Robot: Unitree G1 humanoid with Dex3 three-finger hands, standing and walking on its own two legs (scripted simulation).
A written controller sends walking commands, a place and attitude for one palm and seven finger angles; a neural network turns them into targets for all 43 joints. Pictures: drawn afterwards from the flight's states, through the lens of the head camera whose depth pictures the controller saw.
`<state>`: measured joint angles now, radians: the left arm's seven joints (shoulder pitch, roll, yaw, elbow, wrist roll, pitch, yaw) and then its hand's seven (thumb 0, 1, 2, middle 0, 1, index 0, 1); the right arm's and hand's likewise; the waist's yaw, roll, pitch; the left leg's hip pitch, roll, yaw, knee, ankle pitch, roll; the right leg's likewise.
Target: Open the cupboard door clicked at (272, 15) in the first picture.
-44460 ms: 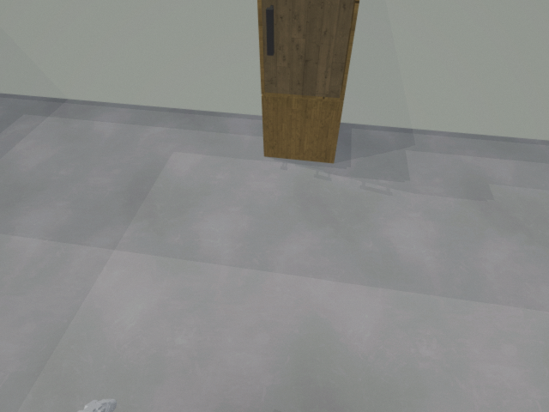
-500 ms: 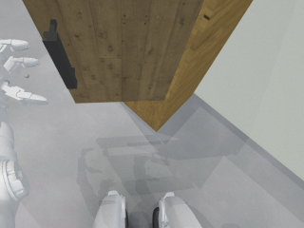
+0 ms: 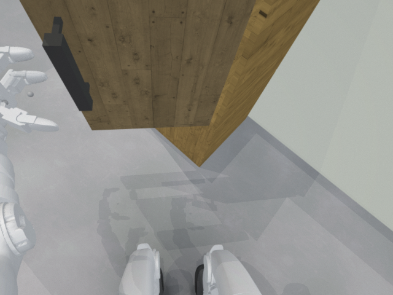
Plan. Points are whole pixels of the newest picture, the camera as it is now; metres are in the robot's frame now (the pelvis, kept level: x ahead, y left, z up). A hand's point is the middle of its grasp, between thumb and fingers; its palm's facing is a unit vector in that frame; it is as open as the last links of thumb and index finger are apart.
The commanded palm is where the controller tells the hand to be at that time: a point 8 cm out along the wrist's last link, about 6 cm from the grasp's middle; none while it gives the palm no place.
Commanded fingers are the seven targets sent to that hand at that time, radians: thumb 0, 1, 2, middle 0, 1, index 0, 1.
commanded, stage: slide the fingers in behind the handle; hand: left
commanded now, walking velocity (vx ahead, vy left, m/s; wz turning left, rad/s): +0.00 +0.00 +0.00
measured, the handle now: (73, 69) +0.53 +0.23 +0.05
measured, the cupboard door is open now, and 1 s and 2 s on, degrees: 48 48 48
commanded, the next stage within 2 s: close the thumb around the handle in 1.38 s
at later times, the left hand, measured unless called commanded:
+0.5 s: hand (55, 91) +0.48 +0.25 +0.05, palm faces +0.08 -1.00 -0.01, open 14.0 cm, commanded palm +0.46 +0.28 +0.06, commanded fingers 0.00 -0.50 0.30 -0.30 -1.20 -0.30 -1.20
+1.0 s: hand (78, 91) +0.48 +0.21 +0.05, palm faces +0.08 -1.00 -0.01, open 13.9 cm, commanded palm +0.46 +0.25 +0.06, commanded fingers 0.00 -0.50 0.30 -0.30 -1.20 -0.30 -1.20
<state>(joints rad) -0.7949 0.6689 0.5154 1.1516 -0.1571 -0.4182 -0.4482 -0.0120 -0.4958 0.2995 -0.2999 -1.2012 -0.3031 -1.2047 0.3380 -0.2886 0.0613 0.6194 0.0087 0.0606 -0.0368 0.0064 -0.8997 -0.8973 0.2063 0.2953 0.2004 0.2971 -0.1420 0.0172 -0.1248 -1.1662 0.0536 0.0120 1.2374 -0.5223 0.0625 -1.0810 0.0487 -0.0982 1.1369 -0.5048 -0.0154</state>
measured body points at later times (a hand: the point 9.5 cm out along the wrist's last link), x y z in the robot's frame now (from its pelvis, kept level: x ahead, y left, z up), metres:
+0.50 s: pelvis +0.01 +0.00 +0.01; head +0.15 +0.04 +0.43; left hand +0.47 +0.31 +0.06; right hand +0.04 -0.26 -0.10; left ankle +0.02 +0.08 -0.63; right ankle +0.01 -0.12 -0.63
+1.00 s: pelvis +0.01 -0.01 +0.01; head +0.14 +0.02 +0.44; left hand +0.47 +0.27 +0.05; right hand +0.05 -0.28 -0.11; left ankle +0.02 +0.08 -0.63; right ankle +0.01 -0.12 -0.63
